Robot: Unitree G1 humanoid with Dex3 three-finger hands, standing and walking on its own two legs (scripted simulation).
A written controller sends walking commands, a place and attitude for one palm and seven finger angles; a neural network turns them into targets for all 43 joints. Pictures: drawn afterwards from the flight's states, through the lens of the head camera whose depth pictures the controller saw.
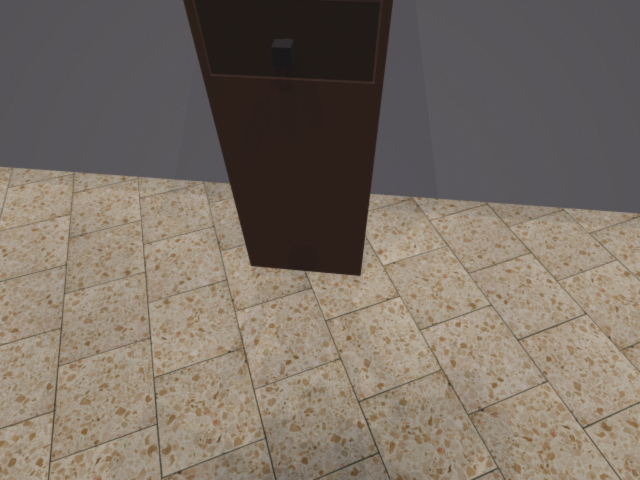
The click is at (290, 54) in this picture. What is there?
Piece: drawer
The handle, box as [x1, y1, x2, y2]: [271, 38, 294, 67]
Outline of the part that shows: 292,39 285,38 274,40 271,46 273,66 291,67 294,59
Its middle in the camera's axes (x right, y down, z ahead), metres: -0.08 -0.41 +0.83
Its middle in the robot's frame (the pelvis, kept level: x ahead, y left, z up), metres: +0.91 +0.12 +0.10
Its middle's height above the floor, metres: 0.88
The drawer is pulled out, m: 0.00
